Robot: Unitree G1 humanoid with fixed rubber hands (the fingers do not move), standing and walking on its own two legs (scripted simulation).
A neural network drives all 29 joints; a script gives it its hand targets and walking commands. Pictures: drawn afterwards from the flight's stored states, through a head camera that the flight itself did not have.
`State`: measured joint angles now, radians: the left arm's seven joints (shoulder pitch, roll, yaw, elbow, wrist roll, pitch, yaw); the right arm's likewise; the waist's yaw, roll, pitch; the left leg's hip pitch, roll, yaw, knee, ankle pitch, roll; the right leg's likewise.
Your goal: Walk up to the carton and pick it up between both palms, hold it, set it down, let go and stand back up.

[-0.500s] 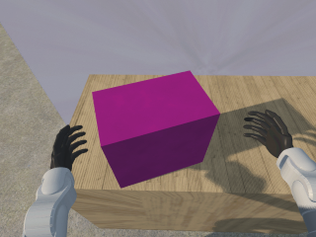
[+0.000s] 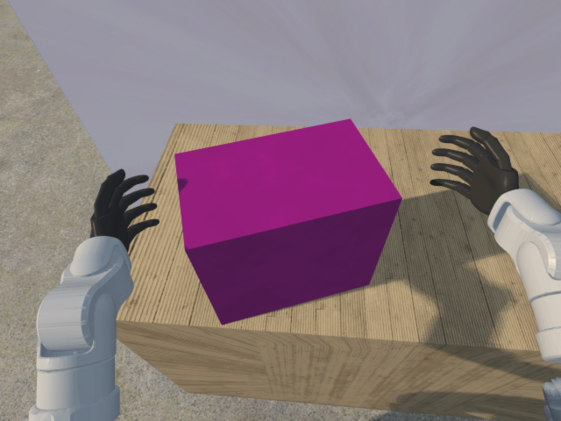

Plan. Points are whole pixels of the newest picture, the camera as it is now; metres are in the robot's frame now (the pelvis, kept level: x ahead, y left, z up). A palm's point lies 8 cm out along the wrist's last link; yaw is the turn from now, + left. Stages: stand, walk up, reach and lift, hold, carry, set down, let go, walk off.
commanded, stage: reach and lift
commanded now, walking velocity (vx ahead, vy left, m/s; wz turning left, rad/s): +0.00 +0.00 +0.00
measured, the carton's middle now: (283, 226) +0.40 +0.09 +0.02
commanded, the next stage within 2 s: none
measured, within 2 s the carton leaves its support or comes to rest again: neither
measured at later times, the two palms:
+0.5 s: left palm (107, 193) +0.31 +0.29 +0.17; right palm (471, 131) +0.48 -0.15 +0.18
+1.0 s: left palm (138, 249) +0.30 +0.28 +0.07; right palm (450, 195) +0.46 -0.16 +0.08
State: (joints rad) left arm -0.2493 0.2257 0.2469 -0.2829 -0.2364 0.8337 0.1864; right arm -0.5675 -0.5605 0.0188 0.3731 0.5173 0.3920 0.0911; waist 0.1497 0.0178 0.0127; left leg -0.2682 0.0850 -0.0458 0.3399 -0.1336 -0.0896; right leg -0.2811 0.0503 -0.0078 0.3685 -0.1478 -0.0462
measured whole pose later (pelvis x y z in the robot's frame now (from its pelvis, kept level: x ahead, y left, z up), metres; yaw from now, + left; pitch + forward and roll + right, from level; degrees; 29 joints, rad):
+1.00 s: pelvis +0.01 +0.00 +0.00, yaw +3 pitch +11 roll -1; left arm -0.25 0.16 0.17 -0.02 -0.17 0.48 0.14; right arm -0.63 -0.47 -0.02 0.65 0.38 0.11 0.11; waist 0.16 0.02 -0.01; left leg -0.44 0.07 -0.09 0.37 -0.13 -0.09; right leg -0.41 0.04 -0.05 0.36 -0.14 -0.04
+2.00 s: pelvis +0.01 +0.00 +0.00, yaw +2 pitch +15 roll -1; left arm -0.36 0.04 0.17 0.37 -0.06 0.13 0.16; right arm -0.75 -0.28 0.06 0.93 0.26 -0.10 0.05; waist 0.19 0.01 -0.11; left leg -0.52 0.09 -0.07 0.38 -0.12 -0.09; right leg -0.48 0.05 -0.05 0.35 -0.13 -0.04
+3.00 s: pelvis +0.03 +0.01 +0.00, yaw +4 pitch +10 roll -1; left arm -0.38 -0.10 0.35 0.56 0.15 -0.05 0.14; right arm -0.75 -0.19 -0.12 1.14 0.01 -0.25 0.08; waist 0.16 0.00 -0.11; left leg -0.34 0.07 -0.06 0.25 -0.09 -0.07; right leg -0.31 0.03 -0.05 0.24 -0.11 -0.03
